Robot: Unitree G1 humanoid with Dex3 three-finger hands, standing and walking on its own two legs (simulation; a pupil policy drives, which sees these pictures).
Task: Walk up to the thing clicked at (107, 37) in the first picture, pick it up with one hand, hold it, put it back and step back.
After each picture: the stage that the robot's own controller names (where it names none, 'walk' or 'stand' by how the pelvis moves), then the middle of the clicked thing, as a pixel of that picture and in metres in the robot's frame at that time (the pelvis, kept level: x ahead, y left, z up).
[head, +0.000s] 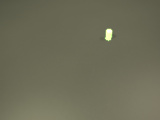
stand; (108, 34) +1.47 -0.30 -0.72
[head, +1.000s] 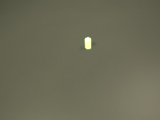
walk; (88, 43) +1.36 +0.07 -0.70
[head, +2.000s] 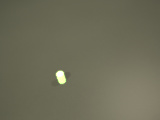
walk; (61, 77) +0.83 +0.29 -0.71
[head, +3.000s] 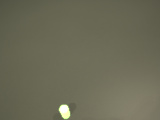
walk; (65, 111) +0.50 +0.22 -0.70
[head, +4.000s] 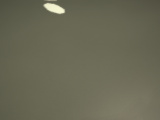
stand; out of the picture +0.40 +0.23 -0.72
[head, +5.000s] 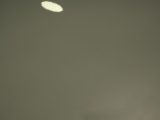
stand; out of the picture +0.35 +0.23 -0.71
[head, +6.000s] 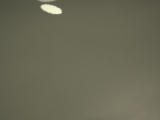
stand; out of the picture +0.37 +0.24 -0.72
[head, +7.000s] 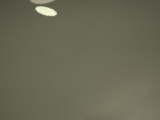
stand; out of the picture +0.36 +0.25 -0.72
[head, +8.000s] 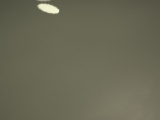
stand; out of the picture +0.38 +0.24 -0.73
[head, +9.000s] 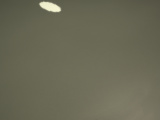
stand; out of the picture +0.37 +0.23 -0.73
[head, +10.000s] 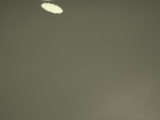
go down; out of the picture +0.37 +0.23 -0.73
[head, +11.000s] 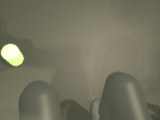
go down; (13, 55) +0.46 +0.26 -0.32
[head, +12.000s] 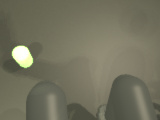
approach; (23, 57) +0.47 +0.25 -0.30
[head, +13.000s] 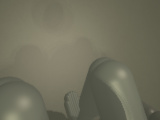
close in; out of the picture +0.45 +0.30 -0.22
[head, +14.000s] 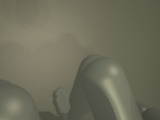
close; out of the picture +0.44 +0.31 -0.22
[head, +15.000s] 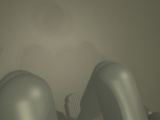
lift; out of the picture +0.38 +0.28 -0.21
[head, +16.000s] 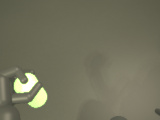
lift; (32, 91) +0.32 +0.19 -0.02
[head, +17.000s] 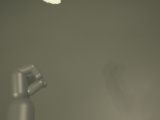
hold; out of the picture +0.24 +0.18 -0.62
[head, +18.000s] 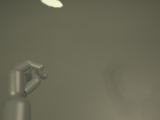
stand; out of the picture +0.04 +0.26 -0.70
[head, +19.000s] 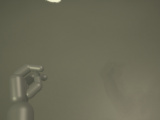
stand; out of the picture +0.08 +0.32 -0.70
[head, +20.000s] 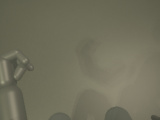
crouch; out of the picture +0.14 +0.36 -0.55
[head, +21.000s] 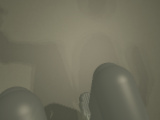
lower; out of the picture +0.17 +0.41 -0.29
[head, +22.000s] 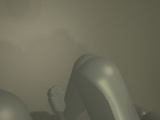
lower; out of the picture +0.15 +0.45 -0.25
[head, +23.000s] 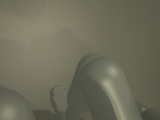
lower; out of the picture +0.15 +0.48 -0.25
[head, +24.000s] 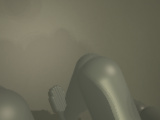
lower; out of the picture +0.16 +0.51 -0.26
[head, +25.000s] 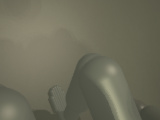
lower; out of the picture +0.17 +0.54 -0.25
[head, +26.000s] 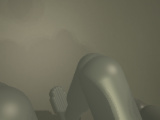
open; out of the picture +0.19 +0.57 -0.25
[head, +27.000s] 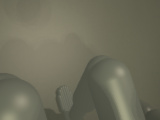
stand; out of the picture +0.20 +0.59 -0.26
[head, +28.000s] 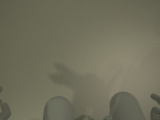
walk; out of the picture +0.31 +0.59 -0.48
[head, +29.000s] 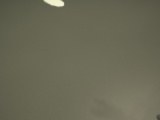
stand; out of the picture +0.27 +0.59 -0.69
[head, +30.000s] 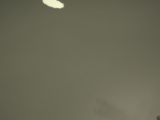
stand; out of the picture +0.29 +0.62 -0.69
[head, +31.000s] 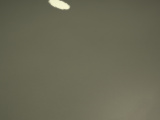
stand; out of the picture +0.30 +0.62 -0.73
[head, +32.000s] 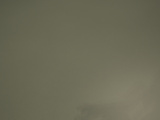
walk; out of the picture +0.35 +0.62 -0.73
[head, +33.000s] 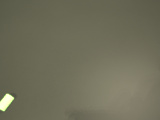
walk; (5, 102) +0.51 +0.62 -0.73
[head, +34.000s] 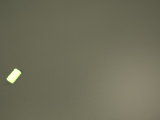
walk; (14, 76) +0.82 +0.76 -0.72
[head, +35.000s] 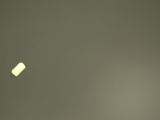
stand; (18, 69) +0.98 +0.69 -0.74
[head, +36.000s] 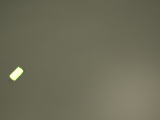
stand; (16, 73) +0.99 +0.71 -0.75
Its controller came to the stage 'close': yes
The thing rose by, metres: 0.69
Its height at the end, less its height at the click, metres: -0.02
